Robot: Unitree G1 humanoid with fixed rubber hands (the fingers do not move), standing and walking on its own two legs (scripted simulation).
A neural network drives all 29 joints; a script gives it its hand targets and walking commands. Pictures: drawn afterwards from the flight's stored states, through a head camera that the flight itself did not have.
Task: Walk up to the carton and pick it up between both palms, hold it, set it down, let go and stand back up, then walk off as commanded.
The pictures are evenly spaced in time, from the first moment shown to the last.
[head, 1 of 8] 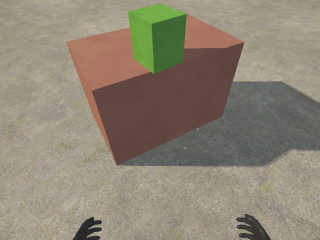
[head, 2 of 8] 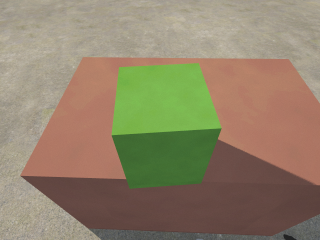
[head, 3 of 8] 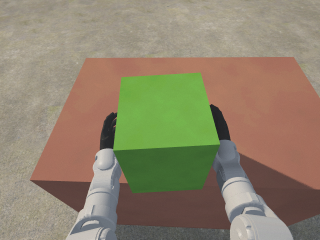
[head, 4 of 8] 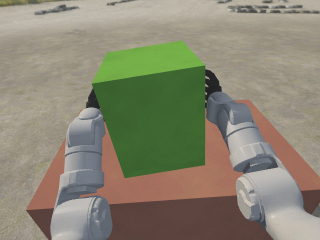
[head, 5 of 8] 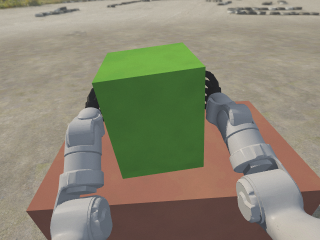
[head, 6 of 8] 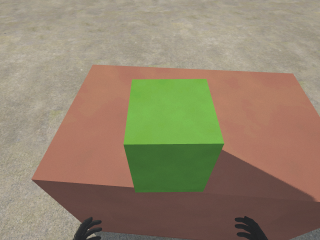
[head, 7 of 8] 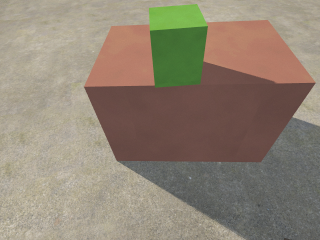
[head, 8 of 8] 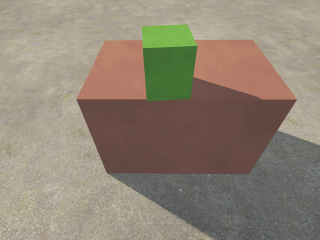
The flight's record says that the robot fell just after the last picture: no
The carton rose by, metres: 0.21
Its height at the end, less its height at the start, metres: +0.00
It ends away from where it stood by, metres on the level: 0.01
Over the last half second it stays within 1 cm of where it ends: yes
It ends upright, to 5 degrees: yes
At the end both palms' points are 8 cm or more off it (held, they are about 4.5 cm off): yes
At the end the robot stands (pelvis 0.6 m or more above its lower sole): yes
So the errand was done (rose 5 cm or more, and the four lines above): yes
